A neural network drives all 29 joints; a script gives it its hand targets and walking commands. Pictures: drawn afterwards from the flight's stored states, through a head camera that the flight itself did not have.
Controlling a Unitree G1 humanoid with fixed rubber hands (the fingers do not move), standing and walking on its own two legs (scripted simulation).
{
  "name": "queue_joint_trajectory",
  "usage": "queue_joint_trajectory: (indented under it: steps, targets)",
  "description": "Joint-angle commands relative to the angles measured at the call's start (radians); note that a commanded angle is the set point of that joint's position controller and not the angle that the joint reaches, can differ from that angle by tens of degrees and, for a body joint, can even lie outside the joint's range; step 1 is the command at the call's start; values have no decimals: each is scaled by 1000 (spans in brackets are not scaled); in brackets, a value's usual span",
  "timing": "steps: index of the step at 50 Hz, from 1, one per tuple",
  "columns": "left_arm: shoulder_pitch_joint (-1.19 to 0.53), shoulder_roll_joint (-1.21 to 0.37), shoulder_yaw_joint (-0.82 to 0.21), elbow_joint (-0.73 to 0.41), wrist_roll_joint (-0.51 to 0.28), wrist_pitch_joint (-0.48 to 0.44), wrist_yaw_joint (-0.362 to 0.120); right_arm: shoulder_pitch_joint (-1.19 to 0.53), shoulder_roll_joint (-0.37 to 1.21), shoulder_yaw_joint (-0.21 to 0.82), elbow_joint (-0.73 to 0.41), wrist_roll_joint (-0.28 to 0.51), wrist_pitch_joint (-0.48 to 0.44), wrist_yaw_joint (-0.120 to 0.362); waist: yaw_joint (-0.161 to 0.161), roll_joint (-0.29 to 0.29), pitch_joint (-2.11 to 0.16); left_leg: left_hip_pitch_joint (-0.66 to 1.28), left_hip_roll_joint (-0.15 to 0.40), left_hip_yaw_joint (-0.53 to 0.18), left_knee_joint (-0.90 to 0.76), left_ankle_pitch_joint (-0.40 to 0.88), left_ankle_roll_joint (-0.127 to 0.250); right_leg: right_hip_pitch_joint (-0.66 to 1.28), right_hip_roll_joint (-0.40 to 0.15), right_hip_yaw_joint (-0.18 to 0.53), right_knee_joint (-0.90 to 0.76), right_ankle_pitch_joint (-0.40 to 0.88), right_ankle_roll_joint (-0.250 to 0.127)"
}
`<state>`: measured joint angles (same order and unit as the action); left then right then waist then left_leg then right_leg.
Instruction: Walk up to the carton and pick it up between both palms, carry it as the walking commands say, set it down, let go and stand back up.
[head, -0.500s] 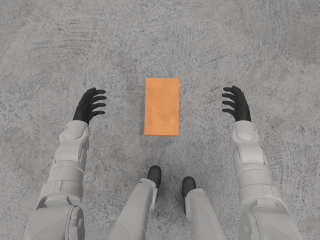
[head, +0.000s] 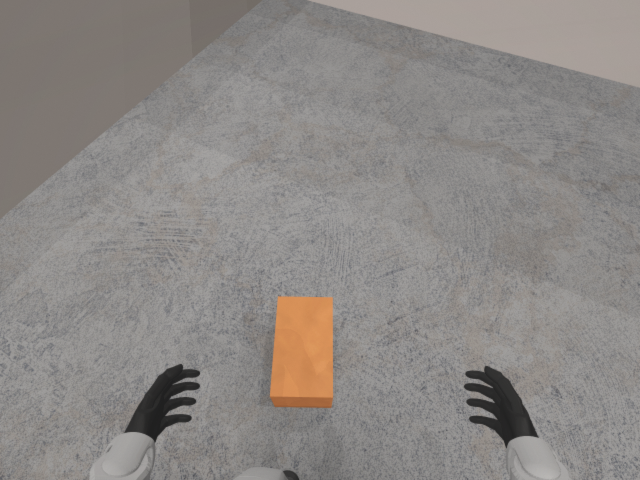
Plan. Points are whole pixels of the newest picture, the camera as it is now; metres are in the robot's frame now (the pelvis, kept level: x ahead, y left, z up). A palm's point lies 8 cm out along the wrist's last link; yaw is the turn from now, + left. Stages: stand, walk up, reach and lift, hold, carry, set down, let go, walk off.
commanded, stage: let go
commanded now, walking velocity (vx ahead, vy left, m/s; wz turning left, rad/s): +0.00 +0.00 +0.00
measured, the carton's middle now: (304, 351) +0.46 +0.08 -0.70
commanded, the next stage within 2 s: stand in 0.44 s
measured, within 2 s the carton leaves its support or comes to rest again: neither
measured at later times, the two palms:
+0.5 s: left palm (142, 428) +0.16 +0.24 -0.07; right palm (533, 451) +0.17 -0.24 -0.08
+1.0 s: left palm (109, 425) +0.16 +0.30 -0.10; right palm (567, 478) +0.14 -0.28 -0.09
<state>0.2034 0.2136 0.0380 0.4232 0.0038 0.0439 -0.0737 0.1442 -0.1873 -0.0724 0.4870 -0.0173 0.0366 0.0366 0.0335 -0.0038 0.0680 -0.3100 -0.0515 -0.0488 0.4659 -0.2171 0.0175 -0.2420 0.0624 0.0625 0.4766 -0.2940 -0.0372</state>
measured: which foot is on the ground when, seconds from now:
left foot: down 0.00-1.00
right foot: down 0.00-1.00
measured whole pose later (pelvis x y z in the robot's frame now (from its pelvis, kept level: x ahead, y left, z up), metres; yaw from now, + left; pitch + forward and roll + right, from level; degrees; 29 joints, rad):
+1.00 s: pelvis +0.03 +0.01 +0.00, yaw -1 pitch +0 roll +0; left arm 0.17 0.35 0.02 0.79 0.02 0.01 0.03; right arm 0.14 -0.33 -0.02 0.85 -0.03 0.00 -0.03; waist -0.01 -0.04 0.02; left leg -0.17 -0.06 -0.02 0.45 -0.27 0.04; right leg -0.10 0.05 0.09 0.43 -0.33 -0.02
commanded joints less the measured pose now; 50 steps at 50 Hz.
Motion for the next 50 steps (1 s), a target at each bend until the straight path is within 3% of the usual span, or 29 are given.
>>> queue_joint_trajectory:
  steps: [1, 13, 22, 23, 25, 26, 28, 33, 50]
  targets:
    - [-4, 88, 21, -106, 3, -1, -3, 18, -73, -7, -123, 4, -1, 7, -16, -24, -134, 258, 36, 38, -27, 178, -23, -17, -63, -17, -113, 179, 41]
    - [8, 119, 32, -78, 24, 70, -2, 43, -109, 17, -144, 13, 68, 22, -15, -9, -45, 259, 23, 42, -19, 186, -14, 49, -60, -13, -90, 293, 51]
    - [-10, 110, 10, -106, 17, 150, 38, 64, -80, 27, -124, 39, 40, -16, -26, -29, -115, 226, 2, 28, 20, 186, -23, 49, -63, -16, -54, 383, 53]
    - [-47, 230, 40, 14, 29, 83, 81, 27, -223, -2, 21, -34, 29, -45, -19, -117, -40, 126, 64, -12, 26, 102, -43, -39, -100, 71, -97, 116, 54]
    - [-55, 229, 43, 40, 41, 21, 95, 52, -224, -7, 58, -41, 6, -64, -44, -68, -27, 129, 69, -33, 14, -3, -26, -79, -121, 124, -145, -92, 33]
    - [-62, 225, 44, 51, 42, 4, 95, 43, -223, -6, 74, -40, -6, -63, -46, -45, -29, 122, 74, -43, 7, -20, -22, -79, -119, 128, -144, -113, 28]
    - [-72, 213, 41, 81, 39, -15, 87, 13, -220, -4, 104, -32, -25, -59, -38, -10, -56, 113, 86, -60, -6, 13, -18, -34, -111, 118, -117, -36, 25]
    - [-47, 227, 38, 156, 29, -32, 92, -5, -236, 0, 169, -22, -39, -60, -27, 11, -122, 141, 107, -73, -11, 193, -12, 71, -106, 94, -60, 225, 36]
    - [-43, 278, 11, 321, 20, -47, 106, -21, -310, 14, 327, -13, -49, -70, -37, 5, -133, 235, 135, -90, -43, 380, -1, 117, -121, 97, -74, 356, 33]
